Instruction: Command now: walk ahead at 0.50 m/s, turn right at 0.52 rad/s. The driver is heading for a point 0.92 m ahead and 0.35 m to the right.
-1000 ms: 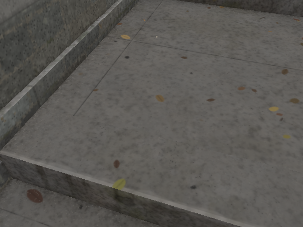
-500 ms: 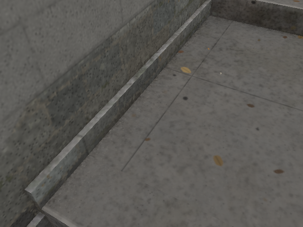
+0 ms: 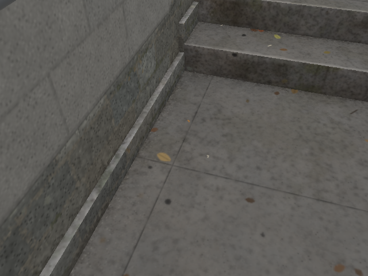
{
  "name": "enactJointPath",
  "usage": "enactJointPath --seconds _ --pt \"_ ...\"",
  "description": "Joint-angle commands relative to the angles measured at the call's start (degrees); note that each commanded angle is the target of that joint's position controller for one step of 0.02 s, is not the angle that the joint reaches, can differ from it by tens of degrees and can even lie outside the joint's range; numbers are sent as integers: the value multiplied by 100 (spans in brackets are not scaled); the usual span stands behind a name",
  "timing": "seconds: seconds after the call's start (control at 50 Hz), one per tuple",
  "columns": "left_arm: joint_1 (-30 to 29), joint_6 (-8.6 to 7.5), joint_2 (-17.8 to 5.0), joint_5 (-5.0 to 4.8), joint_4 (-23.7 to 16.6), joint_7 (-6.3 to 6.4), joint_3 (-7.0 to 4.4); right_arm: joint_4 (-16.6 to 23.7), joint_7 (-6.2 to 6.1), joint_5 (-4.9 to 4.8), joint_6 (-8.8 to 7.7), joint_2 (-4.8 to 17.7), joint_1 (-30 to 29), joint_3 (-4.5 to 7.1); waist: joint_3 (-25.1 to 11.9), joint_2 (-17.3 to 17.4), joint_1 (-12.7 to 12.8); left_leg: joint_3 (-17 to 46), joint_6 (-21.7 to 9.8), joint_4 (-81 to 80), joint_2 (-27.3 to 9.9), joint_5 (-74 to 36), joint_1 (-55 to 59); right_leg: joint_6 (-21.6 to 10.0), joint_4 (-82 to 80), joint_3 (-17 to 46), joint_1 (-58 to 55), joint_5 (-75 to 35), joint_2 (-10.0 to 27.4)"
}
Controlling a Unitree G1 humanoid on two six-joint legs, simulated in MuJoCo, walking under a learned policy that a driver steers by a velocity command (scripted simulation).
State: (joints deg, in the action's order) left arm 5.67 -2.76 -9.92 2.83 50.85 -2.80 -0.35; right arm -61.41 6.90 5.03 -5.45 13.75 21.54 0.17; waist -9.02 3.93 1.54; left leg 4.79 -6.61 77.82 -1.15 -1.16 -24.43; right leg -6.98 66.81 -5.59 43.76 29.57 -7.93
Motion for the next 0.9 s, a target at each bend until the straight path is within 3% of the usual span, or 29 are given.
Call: enactJointPath --seconds 0.02,0.04,0.08,0.12,0.14,0.18,0.24,0.3,0.32,0.36,0.38,0.4,0.42,0.44,0.48,0.5,0.52,0.56,0.58,0.62,0.68,0.72,0.76,0.78,0.8,0.82,0.86,0.88,0.9 --pt "1302 -170 -307 35 732 91 -137 929 -228 -65 -126 -250 -931 -96 211 -334 72 1092 -249 2964 476 558 -3845 -1064 -3475 4295 -2876 -1159 1401" --pt "718 -221 16 -11 726 89 -36 1080 -343 15 -90 -318 -1176 -167 173 21 -230 1007 -304 2869 302 847 -3841 -952 -3457 3869 -2437 -1367 1299" --pt "465 -283 169 93 883 64 65 1352 -439 -1 79 -24 -1325 -132 182 -108 -641 518 -178 2880 215 1219 -4046 -822 -3649 3124 -1979 -2492 1077" --pt "42 -424 -220 137 549 43 -50 1439 -467 -120 70 177 -1482 -69 284 -93 -675 -109 61 1420 -3 1158 -2992 -659 -4151 2006 -1065 -2688 709" --pt "194 -545 -241 196 455 90 21 1467 -498 -73 39 186 -1459 -11 431 -393 -664 -311 221 1189 -136 750 -2346 -602 -4365 1994 -524 -2788 626" --pt "738 -642 -392 123 503 156 4 1673 -484 -9 -19 80 -1859 -41 385 -219 -427 -327 593 -91 -340 141 -1848 -593 -4440 1979 -684 -3554 664" --pt "1439 -636 -541 -198 518 74 -150 1999 -360 -54 125 -186 -2757 -93 627 -610 14 -642 890 -2654 -275 177 -865 -582 -4580 2064 -1140 -3255 790" --pt "1922 -556 -803 -318 573 -88 -372 2185 -429 -73 143 13 -3215 35 714 -881 75 -701 939 -3922 17 287 -954 -738 -4266 2806 -2847 -4236 1327" --pt "1723 -518 -892 -269 429 -93 -434 2242 -507 -131 81 244 -3094 153 580 -891 -45 -720 843 -4398 100 393 -703 -642 -4027 2912 -3334 -4926 1366" --pt "1467 -442 -838 -118 267 -123 -448 2016 -707 -517 -128 648 -2072 427 -96 -686 -392 -588 312 -4779 -88 -179 1174 -164 -2997 2755 -3496 -5922 1100" --pt "1913 -515 -25 -85 236 -151 -281 1813 -789 -384 -245 742 -1083 441 -1275 69 -442 226 -677 -4089 -1079 -1961 3407 144 -1459 2438 -2516 -4719 457" --pt "2730 -573 689 29 182 -126 -13 1607 -719 -321 -246 642 -71 372 -2607 1967 -526 2822 -2297 -4812 -2618 -2064 6031 643 486 1895 -240 449 -472" --pt "1651 -476 -166 -103 120 -154 -265 1272 -787 -94 -189 577 231 476 -926 745 -1025 3503 -1559 -5858 -2601 738 4873 589 1714 1639 1107 305 112" --pt "951 -397 -294 -135 30 -68 -297 1301 -875 -207 -174 553 -435 471 307 192 -891 2632 -954 -6195 -2272 2609 3317 469 1984 1418 1412 -494 560" --pt "962 -353 -230 16 187 70 -283 1474 -812 -290 -137 -473 -1050 149 586 -38 -393 1310 -715 -6683 -1915 1499 1977 404 1225 1298 659 -1658 1199" --pt "792 -343 -175 88 146 56 -278 1494 -744 -308 -115 -740 -1087 111 505 -110 -304 907 -736 -6837 -1866 917 1776 432 1049 1120 294 -1544 1355" --pt "752 -278 61 66 143 33 -229 1474 -776 -397 -147 -534 -1140 180 498 82 -258 480 -779 -6969 -1799 473 1627 468 775 1168 69 -1375 1546" --pt "432 -231 -9 -33 66 -93 -262 1456 -777 -302 -150 -249 -1168 318 566 -1 -224 -346 -691 -7156 -1572 210 1491 492 5 881 41 -1542 1673" --pt "293 -232 32 -48 62 -142 -252 1377 -781 -147 -158 -153 -1164 356 633 -128 -181 -788 -629 -7247 -1429 209 1200 427 -553 648 -171 -1940 1691" --pt "68 -192 -21 -72 79 -238 -237 1484 -743 -204 -231 77 -1260 413 682 -145 -179 -1221 -661 -7427 -1324 10 629 322 -1460 292 -1010 -2439 1496" --pt "-11 -78 -84 -69 -14 -178 -203 1187 -702 -69 -328 191 -712 445 909 -136 -124 -1243 -831 -7439 -1907 -424 1657 230 -2132 758 -509 -2947 1655" --pt "-260 -69 -115 -29 -105 -109 -219 1028 -672 -127 -351 -30 -315 401 824 8 -239 -1471 -701 -7241 -1901 -516 2614 242 -2546 700 -305 -2964 1616" --pt "-662 -57 -295 -8 -278 -49 -308 983 -681 -206 -308 75 -214 407 961 65 -332 -1557 -606 -7233 -1886 -157 2892 318 -2810 515 -496 -2723 1474" --pt "-1253 50 -441 -793 -686 136 -393 863 -833 -717 -65 988 -34 706 1255 -91 -539 -1815 -158 -6782 -1488 -111 2668 390 -2624 115 -527 -2575 1208" --pt "-1386 107 -375 -792 -813 167 -327 824 -878 -666 48 1014 63 727 1146 -94 -546 -1881 -60 -6662 -1568 309 2751 358 -2676 136 -559 -2289 1205" --pt "-1326 139 -306 -651 -896 187 -329 848 -903 -604 111 911 36 726 1288 21 -497 -1839 -66 -6570 -1644 216 2599 246 -2736 55 -764 -2007 1143" --pt "-570 158 -443 -519 -820 233 -457 917 -965 -684 178 859 -351 751 1111 239 8 -2046 117 -5552 -1562 -1266 2454 74 -3175 -209 -1654 -1432 823" --pt "290 174 -660 -434 -632 230 -598 861 -988 -688 166 740 -315 703 812 194 427 -2256 223 -4424 -1526 -1944 2077 -96 -3343 -150 -2697 -1560 673" --pt "1481 187 -1344 -425 -299 325 -896 1067 -987 -573 110 592 -584 655 204 -367 865 -2354 529 -2639 -1212 -1405 818 -417 -3254 698 -4338 -2274 978"
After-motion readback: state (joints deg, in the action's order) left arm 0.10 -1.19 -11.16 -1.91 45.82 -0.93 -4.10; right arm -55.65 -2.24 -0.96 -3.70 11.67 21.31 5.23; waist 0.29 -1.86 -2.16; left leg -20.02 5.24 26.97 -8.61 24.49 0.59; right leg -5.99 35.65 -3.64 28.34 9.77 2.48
